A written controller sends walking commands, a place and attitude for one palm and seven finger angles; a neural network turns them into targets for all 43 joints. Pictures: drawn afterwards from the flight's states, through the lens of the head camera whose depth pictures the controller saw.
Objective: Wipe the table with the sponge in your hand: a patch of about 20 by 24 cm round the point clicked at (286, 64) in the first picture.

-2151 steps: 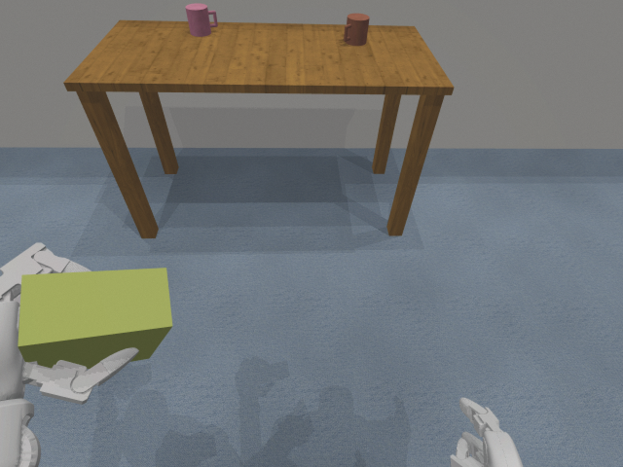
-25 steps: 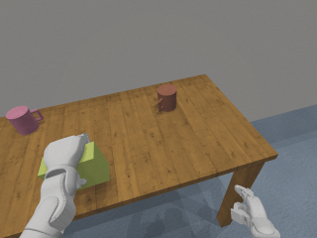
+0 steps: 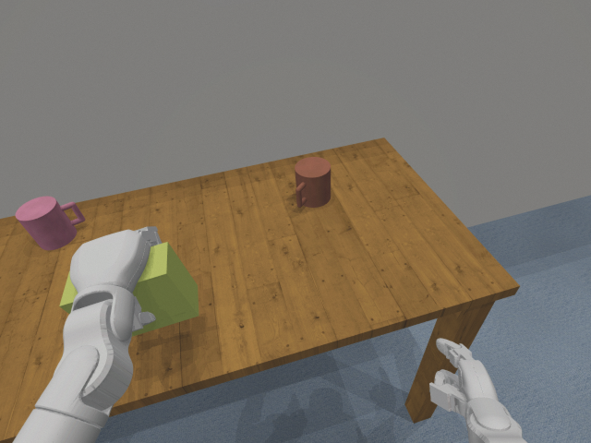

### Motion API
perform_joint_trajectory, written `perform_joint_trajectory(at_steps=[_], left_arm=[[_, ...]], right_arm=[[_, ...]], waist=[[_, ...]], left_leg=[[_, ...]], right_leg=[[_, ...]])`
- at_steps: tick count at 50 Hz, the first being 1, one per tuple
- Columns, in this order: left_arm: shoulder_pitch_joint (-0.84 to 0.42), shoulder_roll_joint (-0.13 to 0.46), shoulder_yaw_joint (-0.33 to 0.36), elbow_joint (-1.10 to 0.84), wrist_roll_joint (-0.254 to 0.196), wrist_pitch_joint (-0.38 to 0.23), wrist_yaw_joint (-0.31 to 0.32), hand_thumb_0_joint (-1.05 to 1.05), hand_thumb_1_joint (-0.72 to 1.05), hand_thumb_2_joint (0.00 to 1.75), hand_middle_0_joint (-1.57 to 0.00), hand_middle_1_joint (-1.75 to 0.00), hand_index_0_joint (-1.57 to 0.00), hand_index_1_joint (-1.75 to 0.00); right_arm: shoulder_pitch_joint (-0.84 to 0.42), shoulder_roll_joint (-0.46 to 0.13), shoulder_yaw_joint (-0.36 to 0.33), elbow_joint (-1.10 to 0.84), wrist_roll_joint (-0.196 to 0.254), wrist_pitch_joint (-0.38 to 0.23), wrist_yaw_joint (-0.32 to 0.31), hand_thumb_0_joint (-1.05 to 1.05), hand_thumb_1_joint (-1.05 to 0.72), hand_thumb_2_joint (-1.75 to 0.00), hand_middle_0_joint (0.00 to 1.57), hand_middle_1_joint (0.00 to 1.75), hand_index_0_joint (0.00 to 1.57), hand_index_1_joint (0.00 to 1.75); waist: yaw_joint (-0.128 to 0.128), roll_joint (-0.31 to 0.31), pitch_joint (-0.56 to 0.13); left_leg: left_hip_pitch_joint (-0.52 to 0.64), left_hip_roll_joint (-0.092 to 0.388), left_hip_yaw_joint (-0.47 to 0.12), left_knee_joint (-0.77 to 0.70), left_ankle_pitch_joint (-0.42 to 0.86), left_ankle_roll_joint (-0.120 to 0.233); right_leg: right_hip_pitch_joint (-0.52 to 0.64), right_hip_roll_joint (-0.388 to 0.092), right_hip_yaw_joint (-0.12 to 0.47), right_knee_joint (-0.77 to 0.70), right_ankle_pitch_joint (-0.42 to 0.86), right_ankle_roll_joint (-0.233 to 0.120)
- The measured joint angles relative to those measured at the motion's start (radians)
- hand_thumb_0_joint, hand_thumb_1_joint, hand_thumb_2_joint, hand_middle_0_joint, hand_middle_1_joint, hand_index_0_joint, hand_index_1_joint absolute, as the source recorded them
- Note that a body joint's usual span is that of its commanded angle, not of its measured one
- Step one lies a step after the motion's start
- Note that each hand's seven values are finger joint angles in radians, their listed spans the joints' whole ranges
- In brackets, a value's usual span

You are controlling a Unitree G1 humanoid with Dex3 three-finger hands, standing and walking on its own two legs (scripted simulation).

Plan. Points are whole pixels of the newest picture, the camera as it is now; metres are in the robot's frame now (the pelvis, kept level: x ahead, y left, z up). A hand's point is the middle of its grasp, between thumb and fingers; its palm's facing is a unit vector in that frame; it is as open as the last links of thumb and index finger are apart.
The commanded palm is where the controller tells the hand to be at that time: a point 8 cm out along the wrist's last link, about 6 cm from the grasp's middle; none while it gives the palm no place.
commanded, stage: lift the sponge slowly off the table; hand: left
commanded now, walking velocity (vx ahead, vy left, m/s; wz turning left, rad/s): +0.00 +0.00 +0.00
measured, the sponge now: (142, 300) +0.26 +0.27 +0.06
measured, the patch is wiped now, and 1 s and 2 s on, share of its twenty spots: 1.00 1.00 1.00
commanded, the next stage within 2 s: bring the sponge back beside the body in 0.06 s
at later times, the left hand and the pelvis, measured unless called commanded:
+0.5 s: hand (119, 300) +0.24 +0.28 +0.10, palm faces +0.07 -0.14 -0.99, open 9.7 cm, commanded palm +0.21 +0.27 +0.18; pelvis +0.00 +0.00 +0.00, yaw +0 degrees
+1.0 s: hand (103, 322) +0.20 +0.28 +0.11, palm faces +0.08 -0.13 -0.99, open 9.7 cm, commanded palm +0.17 +0.27 +0.18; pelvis -0.01 +0.00 +0.00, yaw +0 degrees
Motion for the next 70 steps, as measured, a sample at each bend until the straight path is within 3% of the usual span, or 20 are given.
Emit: perform_joint_trajectory(at_steps=[14, 21, 33, 46, 70], left_arm=[[0.034, -0.004, 0.010, -0.035, -0.002, 0.003, -0.007, 0.00, -0.48, 1.08, -0.76, -1.37, -0.77, -1.37], [0.093, 0.012, 0.041, -0.089, -0.016, 0.007, -0.004, 0.00, -0.48, 1.08, -0.76, -1.37, -0.77, -1.37], [0.142, 0.011, 0.026, -0.149, -0.010, -0.022, -0.003, 0.00, -0.48, 1.08, -0.76, -1.37, -0.77, -1.37], [0.187, 0.019, 0.048, -0.192, -0.021, -0.004, -0.009, 0.00, -0.48, 1.08, -0.76, -1.37, -0.77, -1.37], [0.344, 0.054, 0.118, -0.298, -0.059, -0.065, 0.002, 0.00, -0.48, 1.08, -0.76, -1.36, -0.77, -1.37]], right_arm=[[0.003, 0.006, 0.004, -0.008, -0.003, 0.004, 0.010, 0.01, -0.90, -0.90, 0.20, 0.30, 0.20, 0.30], [0.003, 0.000, -0.001, -0.011, -0.006, 0.002, 0.013, 0.01, -0.90, -0.90, 0.20, 0.30, 0.20, 0.30], [-0.006, 0.006, -0.001, -0.015, -0.011, -0.012, 0.008, 0.01, -0.90, -0.90, 0.20, 0.30, 0.20, 0.30], [-0.012, 0.016, 0.014, -0.021, -0.012, -0.006, 0.016, 0.01, -0.90, -0.89, 0.20, 0.30, 0.20, 0.30], [0.017, 0.002, -0.004, -0.023, -0.021, -0.035, 0.007, 0.01, -0.90, -0.90, 0.20, 0.30, 0.20, 0.30]], waist=[[-0.002, -0.001, -0.003], [0.003, 0.001, 0.000], [0.019, 0.008, 0.005], [0.023, 0.012, 0.004], [0.028, 0.014, 0.014]], left_leg=[[-0.006, 0.001, 0.008, 0.003, -0.001, 0.001], [-0.004, 0.003, 0.009, 0.012, -0.006, 0.001], [0.005, -0.002, 0.002, 0.010, 0.002, 0.003], [0.005, 0.001, 0.000, 0.010, 0.008, 0.000], [0.002, 0.010, -0.003, 0.041, -0.002, -0.004]], right_leg=[[-0.011, 0.001, 0.008, 0.009, -0.001, 0.001], [-0.007, 0.003, 0.010, 0.013, -0.002, 0.001], [0.005, -0.001, 0.003, 0.008, 0.004, 0.003], [0.003, 0.002, 0.002, 0.013, 0.007, 0.000], [0.007, 0.012, 0.001, 0.029, 0.006, -0.004]])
